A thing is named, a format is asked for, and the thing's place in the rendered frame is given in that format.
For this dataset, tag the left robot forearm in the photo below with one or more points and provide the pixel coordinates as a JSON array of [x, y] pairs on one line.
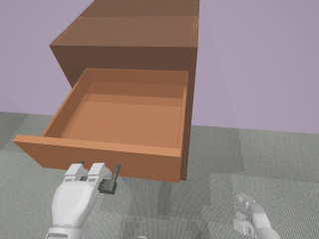
[[64, 232]]

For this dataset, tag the left robot hand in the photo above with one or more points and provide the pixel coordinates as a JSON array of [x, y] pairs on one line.
[[74, 199]]

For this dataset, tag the drawer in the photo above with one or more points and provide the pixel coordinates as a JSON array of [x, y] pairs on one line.
[[134, 118]]

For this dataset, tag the handle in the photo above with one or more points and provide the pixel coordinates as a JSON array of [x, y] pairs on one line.
[[107, 186]]

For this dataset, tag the right robot forearm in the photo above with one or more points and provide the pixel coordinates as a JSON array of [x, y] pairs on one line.
[[265, 233]]

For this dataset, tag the right robot hand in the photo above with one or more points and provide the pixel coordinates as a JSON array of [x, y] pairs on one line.
[[247, 223]]

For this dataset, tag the cabinet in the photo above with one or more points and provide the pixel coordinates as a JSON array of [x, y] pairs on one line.
[[157, 35]]

